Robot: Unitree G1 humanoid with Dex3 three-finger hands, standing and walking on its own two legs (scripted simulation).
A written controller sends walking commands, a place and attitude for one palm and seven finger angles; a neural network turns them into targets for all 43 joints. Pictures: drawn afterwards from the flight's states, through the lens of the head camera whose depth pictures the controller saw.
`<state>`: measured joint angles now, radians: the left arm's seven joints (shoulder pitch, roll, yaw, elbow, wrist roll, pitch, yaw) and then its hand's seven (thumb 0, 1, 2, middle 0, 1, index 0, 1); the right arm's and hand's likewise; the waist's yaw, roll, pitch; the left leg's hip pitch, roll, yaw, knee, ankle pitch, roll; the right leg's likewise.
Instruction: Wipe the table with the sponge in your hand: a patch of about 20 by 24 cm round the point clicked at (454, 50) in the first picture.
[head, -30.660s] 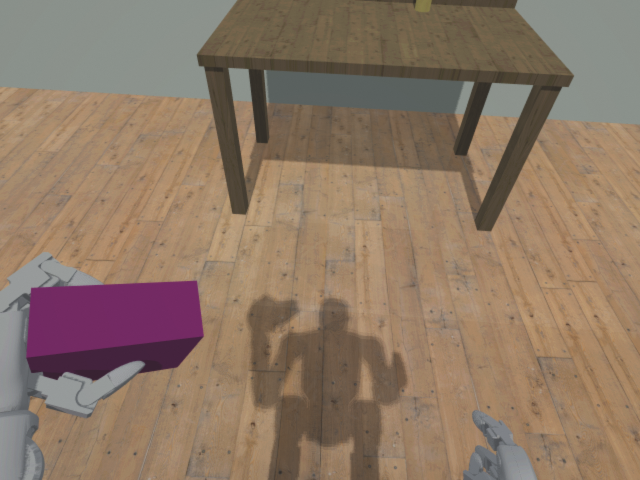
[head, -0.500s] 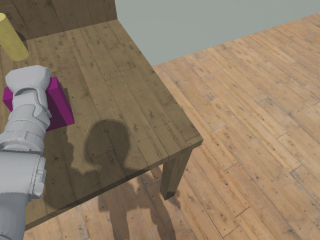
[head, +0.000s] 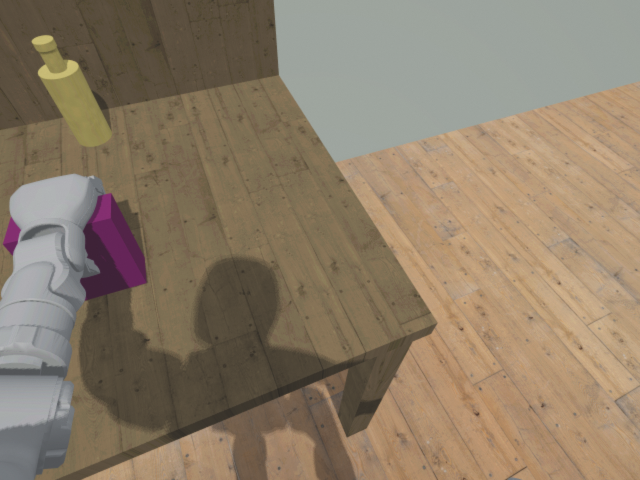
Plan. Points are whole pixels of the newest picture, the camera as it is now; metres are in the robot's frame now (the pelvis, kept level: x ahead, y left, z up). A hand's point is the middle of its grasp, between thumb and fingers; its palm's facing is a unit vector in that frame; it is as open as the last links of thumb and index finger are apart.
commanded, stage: wipe back along the first lane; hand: left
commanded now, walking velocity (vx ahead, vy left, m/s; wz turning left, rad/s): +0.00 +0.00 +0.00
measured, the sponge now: (91, 262) +0.40 +0.34 +0.01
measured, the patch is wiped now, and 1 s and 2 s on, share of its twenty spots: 0.95 1.00 1.00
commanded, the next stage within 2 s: lift the sponge slowly off the table in 1.68 s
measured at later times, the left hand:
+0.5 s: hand (64, 265) +0.36 +0.33 +0.06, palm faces -0.08 -0.01 -1.00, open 9.9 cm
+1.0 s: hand (64, 296) +0.32 +0.31 +0.06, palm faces -0.03 -0.02 -1.00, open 9.9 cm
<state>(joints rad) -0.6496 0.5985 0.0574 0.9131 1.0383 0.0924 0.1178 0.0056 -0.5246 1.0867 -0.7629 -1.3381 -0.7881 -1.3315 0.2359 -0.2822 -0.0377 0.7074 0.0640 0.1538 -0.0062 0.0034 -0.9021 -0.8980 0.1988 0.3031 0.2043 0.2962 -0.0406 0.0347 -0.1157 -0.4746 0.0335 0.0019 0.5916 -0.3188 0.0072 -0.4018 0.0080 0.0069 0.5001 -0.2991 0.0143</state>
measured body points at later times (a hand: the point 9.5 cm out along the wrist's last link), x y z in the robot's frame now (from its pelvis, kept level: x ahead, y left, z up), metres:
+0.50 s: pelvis -0.01 +0.00 +0.00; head +0.02 -0.01 +0.45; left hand +0.36 +0.33 +0.11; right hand +0.12 -0.26 -0.12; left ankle -0.03 +0.11 -0.73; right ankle -0.04 -0.14 -0.73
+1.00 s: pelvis -0.01 +0.00 +0.00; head +0.00 -0.02 +0.45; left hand +0.31 +0.31 +0.12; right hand +0.16 -0.25 -0.11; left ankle -0.03 +0.11 -0.73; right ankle -0.04 -0.14 -0.73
